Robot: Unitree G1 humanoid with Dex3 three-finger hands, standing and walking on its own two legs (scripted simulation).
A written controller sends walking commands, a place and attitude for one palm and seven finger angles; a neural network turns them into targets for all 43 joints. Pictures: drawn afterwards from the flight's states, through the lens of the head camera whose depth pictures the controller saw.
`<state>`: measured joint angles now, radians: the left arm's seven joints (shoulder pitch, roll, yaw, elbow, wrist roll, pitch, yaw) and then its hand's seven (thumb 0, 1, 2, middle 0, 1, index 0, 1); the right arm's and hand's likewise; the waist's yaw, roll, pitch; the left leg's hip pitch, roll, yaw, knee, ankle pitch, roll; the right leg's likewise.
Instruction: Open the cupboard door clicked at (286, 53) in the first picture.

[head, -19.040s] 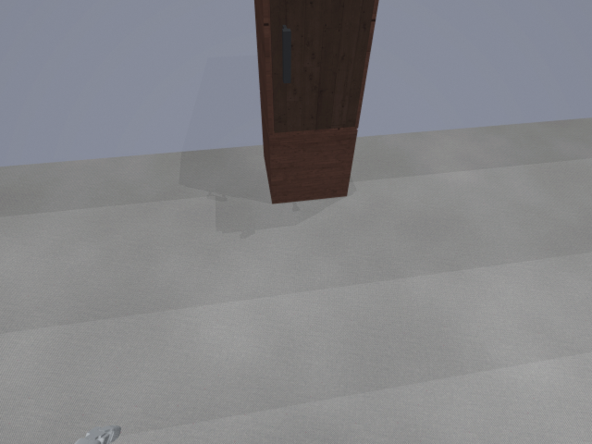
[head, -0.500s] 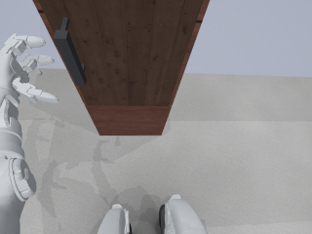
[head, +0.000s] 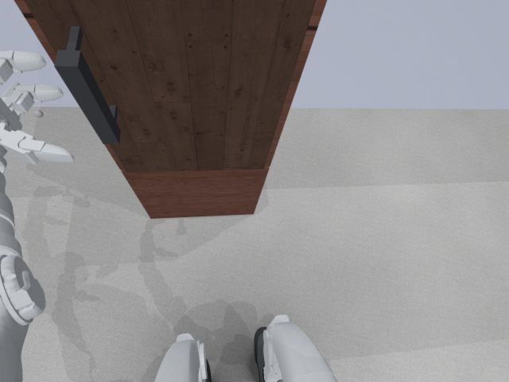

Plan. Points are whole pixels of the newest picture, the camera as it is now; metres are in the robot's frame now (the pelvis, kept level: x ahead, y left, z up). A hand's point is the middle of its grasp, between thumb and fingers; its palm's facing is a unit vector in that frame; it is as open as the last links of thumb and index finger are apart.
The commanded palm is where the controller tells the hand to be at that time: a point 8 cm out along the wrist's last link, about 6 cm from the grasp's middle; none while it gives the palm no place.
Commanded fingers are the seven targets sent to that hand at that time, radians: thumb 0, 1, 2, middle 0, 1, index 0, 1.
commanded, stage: move the hooked fingers beside the handle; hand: left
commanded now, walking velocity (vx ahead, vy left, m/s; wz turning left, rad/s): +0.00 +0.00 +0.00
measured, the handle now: (95, 91) +0.54 +0.20 +0.05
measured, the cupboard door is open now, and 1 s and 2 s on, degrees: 0 0 0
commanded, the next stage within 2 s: slide the fingers in behind the handle in 0.50 s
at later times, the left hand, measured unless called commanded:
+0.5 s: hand (42, 114) +0.48 +0.26 +0.07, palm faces -0.01 -1.00 -0.03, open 14.0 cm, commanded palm +0.47 +0.29 +0.06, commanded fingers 0.00 -0.50 0.30 -0.30 -1.20 -0.30 -1.20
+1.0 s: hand (72, 115) +0.49 +0.22 +0.06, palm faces -0.01 -1.00 -0.02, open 14.0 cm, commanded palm +0.47 +0.26 +0.06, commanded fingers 0.00 -0.50 0.30 -0.30 -1.20 -0.30 -1.20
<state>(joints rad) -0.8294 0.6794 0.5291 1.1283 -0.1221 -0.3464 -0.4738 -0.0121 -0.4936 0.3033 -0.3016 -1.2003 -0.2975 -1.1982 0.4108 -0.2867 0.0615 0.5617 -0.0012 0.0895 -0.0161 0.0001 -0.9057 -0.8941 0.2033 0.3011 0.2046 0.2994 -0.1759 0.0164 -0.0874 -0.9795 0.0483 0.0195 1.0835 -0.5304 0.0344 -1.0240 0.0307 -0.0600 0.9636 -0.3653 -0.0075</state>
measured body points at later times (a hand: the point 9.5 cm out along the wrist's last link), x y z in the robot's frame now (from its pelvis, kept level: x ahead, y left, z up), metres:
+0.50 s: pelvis -0.01 +0.00 +0.00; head +0.14 +0.04 +0.42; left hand +0.48 +0.31 +0.07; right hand +0.03 -0.26 -0.11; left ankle -0.02 +0.09 -0.66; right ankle +0.04 -0.12 -0.66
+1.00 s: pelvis -0.01 +0.00 +0.00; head +0.13 +0.02 +0.43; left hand +0.48 +0.27 +0.07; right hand +0.01 -0.27 -0.11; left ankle -0.02 +0.09 -0.66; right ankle +0.04 -0.12 -0.66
